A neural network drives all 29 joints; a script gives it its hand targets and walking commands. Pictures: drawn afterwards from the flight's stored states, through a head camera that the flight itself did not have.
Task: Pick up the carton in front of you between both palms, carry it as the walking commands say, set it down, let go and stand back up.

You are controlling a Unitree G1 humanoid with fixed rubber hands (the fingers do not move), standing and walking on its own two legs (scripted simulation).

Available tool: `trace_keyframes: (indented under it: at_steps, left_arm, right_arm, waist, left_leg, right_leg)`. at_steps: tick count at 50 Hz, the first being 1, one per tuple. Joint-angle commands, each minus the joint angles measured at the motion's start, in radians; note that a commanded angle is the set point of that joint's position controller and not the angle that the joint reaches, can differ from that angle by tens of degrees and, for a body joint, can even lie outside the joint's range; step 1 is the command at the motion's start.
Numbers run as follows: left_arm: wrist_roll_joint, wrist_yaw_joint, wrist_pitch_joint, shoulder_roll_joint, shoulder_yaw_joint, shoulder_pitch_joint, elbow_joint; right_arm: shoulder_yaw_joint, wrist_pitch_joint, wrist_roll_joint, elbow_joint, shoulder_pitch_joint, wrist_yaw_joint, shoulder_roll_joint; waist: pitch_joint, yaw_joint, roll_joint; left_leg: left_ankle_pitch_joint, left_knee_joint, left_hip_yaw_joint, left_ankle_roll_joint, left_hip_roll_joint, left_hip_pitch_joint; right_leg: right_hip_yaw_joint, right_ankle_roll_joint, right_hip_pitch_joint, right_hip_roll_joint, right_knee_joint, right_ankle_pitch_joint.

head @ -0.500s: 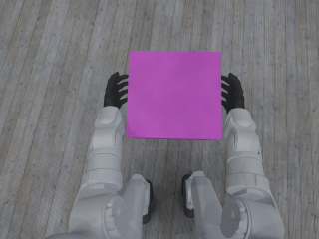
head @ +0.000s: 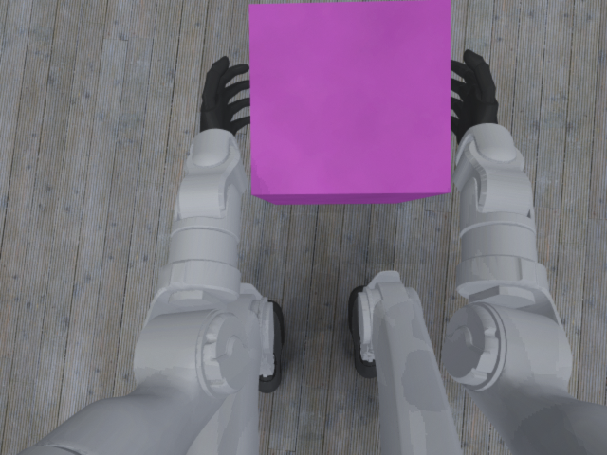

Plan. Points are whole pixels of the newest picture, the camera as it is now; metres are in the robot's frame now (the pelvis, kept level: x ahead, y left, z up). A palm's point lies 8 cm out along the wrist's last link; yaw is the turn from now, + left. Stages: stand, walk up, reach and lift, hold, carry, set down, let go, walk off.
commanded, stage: set down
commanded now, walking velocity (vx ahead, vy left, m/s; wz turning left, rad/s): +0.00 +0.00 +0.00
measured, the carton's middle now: (340, 128) +0.50 -0.07 -0.17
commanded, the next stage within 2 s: none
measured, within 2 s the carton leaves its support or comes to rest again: rests again in 1.02 s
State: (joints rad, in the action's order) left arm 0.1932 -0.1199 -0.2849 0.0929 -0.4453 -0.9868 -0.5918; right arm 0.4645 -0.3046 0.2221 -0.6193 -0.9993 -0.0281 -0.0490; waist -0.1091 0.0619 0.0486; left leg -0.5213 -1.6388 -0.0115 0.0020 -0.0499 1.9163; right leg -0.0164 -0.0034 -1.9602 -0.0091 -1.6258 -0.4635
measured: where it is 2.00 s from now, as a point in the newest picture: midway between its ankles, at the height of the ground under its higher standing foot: (316, 354)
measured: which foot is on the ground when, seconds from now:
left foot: down 0.00-1.00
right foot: down 0.00-1.00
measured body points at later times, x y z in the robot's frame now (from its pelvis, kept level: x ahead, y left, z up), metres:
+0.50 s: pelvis -0.02 -0.01 -0.10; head +0.34 -0.07 +0.16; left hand +0.54 +0.05 -0.26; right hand +0.51 -0.25 -0.26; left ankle +0.08 +0.11 -0.49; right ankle +0.10 -0.12 -0.49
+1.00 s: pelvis -0.01 +0.00 -0.15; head +0.35 -0.05 +0.10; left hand +0.55 +0.05 -0.33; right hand +0.52 -0.25 -0.32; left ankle +0.08 +0.11 -0.49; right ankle +0.10 -0.12 -0.49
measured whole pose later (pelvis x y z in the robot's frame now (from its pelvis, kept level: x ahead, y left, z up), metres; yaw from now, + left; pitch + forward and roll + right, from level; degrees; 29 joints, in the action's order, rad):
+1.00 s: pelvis -0.01 +0.00 -0.15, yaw +0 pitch +38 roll +2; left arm -0.01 -0.20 -0.22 -0.14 -0.29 -1.42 -0.92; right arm 0.29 -0.26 0.03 -0.93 -1.42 0.01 -0.31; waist 0.33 0.10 0.05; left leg -0.64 -2.19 0.00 0.04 -0.10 2.22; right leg -0.02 -0.01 -2.29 0.00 -2.18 -0.56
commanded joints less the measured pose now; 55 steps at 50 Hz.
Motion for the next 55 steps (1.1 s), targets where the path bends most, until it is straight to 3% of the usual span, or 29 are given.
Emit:
trace_keyframes:
  at_steps: [1,9,13,21,28,33,37,47,55]
  left_arm:
    - [-0.121,0.199,0.016,0.868,0.545,-0.678,-0.025]
    - [-0.134,0.200,0.016,0.806,0.499,-0.795,-0.076]
    - [-0.155,0.201,0.026,0.775,0.498,-0.866,-0.087]
    - [-0.177,0.184,0.051,0.678,0.461,-0.950,-0.143]
    - [-0.246,0.184,0.074,0.628,0.507,-1.046,-0.142]
    - [-0.331,0.180,0.089,0.643,0.601,-1.133,-0.060]
    - [-0.341,0.177,0.084,0.680,0.633,-1.127,-0.037]
    - [-0.295,0.192,0.095,0.655,0.538,-1.061,-0.185]
    - [-0.308,0.179,0.106,0.601,0.534,-1.108,-0.212]
  right_arm:
    - [-0.523,0.003,-0.135,-0.029,-0.587,-0.228,0.858]
    - [-0.502,-0.004,-0.145,-0.065,-0.693,-0.219,0.813]
    - [-0.486,0.000,-0.147,-0.089,-0.736,-0.210,0.780]
    - [-0.531,0.020,-0.211,-0.100,-0.865,-0.212,0.722]
    - [-0.560,0.042,-0.265,-0.122,-0.940,-0.210,0.659]
    - [-0.605,0.053,-0.329,-0.070,-1.003,-0.204,0.647]
    - [-0.610,0.051,-0.357,-0.068,-0.987,-0.208,0.669]
    - [-0.523,0.064,-0.307,-0.202,-0.942,-0.241,0.639]
    - [-0.496,0.084,-0.313,-0.219,-1.012,-0.249,0.564]
  waist:
    - [-1.067,0.051,-0.023]
    - [-1.020,0.057,-0.037]
    - [-1.008,0.077,-0.027]
    - [-0.966,0.043,-0.084]
    - [-0.945,0.058,-0.090]
    - [-1.083,0.081,-0.076]
    - [-1.099,0.094,-0.030]
    - [-0.758,0.085,0.001]
    - [-0.690,0.114,0.037]
  left_leg:
    - [0.251,0.083,-0.022,0.035,-0.158,-0.452]
    - [0.192,-0.031,-0.046,0.028,-0.158,-0.294]
    - [0.159,-0.086,-0.061,0.032,-0.156,-0.193]
    - [0.146,-0.199,-0.073,0.014,-0.142,-0.150]
    - [0.163,-0.303,-0.078,0.009,-0.130,-0.136]
    - [0.243,-0.369,-0.084,0.010,-0.130,-0.200]
    - [0.296,-0.399,-0.083,0.012,-0.137,-0.227]
    - [0.207,-0.408,-0.066,0.007,-0.134,-0.142]
    - [0.173,-0.424,-0.050,0.005,-0.130,-0.187]
  right_leg:
    - [0.054,0.030,0.627,0.151,0.070,0.332]
    - [0.049,0.034,0.580,0.139,-0.022,0.306]
    - [0.040,0.033,0.606,0.130,-0.069,0.312]
    - [0.036,0.042,0.573,0.115,-0.178,0.306]
    - [0.034,0.035,0.584,0.100,-0.283,0.357]
    - [0.039,0.027,0.679,0.093,-0.352,0.475]
    - [0.034,0.019,0.663,0.098,-0.380,0.541]
    - [0.054,0.010,0.362,0.094,-0.397,0.337]
    - [0.057,-0.001,0.292,0.081,-0.415,0.268]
